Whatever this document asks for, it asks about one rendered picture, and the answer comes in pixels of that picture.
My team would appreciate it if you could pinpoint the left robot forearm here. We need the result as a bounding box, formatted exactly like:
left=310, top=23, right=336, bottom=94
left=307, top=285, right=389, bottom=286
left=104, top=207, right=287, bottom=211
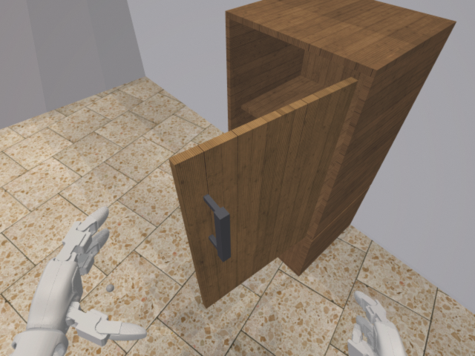
left=9, top=328, right=68, bottom=356

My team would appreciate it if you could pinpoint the robot right hand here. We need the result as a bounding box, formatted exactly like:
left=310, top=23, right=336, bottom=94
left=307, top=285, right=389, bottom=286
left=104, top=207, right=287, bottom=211
left=347, top=291, right=407, bottom=356

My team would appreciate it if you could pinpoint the handle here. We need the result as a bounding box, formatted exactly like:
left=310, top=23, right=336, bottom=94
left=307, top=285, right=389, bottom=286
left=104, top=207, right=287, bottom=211
left=203, top=194, right=231, bottom=262

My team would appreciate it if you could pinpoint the robot left hand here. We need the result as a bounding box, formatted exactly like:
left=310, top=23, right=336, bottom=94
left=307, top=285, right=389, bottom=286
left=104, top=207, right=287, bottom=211
left=26, top=206, right=147, bottom=346

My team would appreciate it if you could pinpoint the cupboard door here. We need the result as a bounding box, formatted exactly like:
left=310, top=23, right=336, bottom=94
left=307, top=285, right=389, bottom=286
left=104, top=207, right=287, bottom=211
left=168, top=77, right=358, bottom=309

